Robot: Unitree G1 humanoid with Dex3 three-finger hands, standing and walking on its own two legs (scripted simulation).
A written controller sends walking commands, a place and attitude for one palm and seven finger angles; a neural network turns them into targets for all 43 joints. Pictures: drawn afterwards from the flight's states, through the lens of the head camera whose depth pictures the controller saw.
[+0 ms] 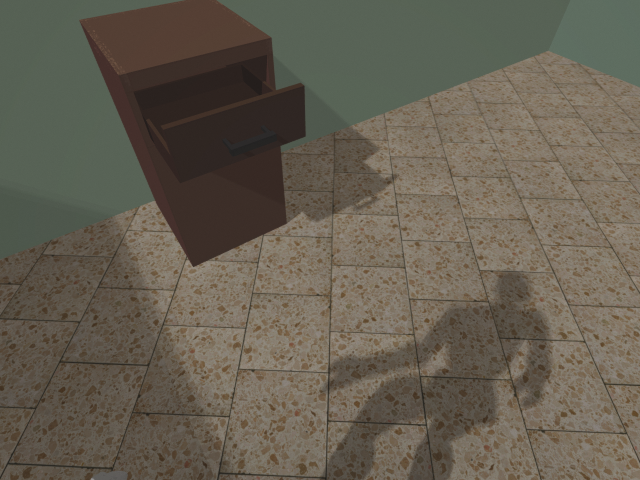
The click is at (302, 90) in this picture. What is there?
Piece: drawer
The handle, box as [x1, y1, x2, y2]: [222, 125, 276, 156]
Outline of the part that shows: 275,133 262,125 261,129 264,132 257,136 234,144 231,144 225,138 222,140 229,149 229,152 233,156 276,140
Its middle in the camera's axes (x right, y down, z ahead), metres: -0.19 -0.26 +1.01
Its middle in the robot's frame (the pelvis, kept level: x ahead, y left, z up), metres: +0.92 +0.23 -0.11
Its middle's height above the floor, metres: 0.66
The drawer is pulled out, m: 0.22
